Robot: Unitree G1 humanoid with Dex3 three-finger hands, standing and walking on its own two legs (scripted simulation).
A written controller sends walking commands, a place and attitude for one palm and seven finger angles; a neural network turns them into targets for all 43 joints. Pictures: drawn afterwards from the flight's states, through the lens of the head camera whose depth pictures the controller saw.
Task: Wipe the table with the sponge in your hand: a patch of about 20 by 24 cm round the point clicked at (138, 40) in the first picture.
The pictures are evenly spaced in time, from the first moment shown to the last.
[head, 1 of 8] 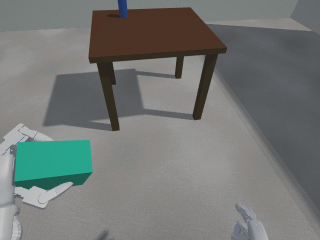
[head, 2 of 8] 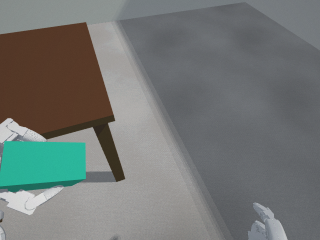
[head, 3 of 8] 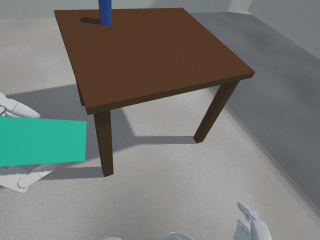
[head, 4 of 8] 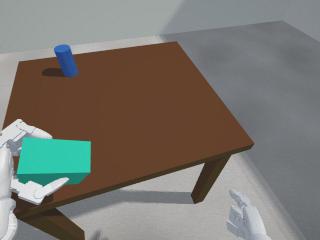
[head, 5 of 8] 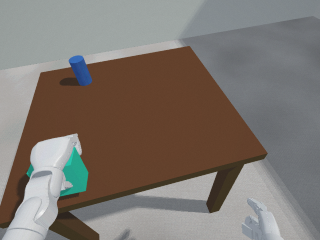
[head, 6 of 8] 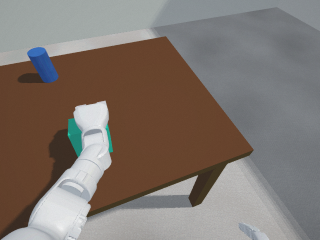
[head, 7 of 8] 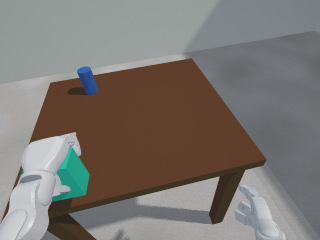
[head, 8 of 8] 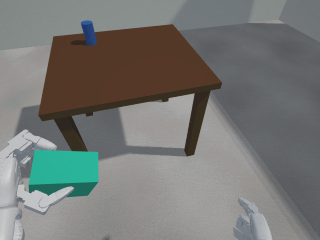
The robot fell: no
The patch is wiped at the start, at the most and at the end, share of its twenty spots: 0.00 1.00 1.00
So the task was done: yes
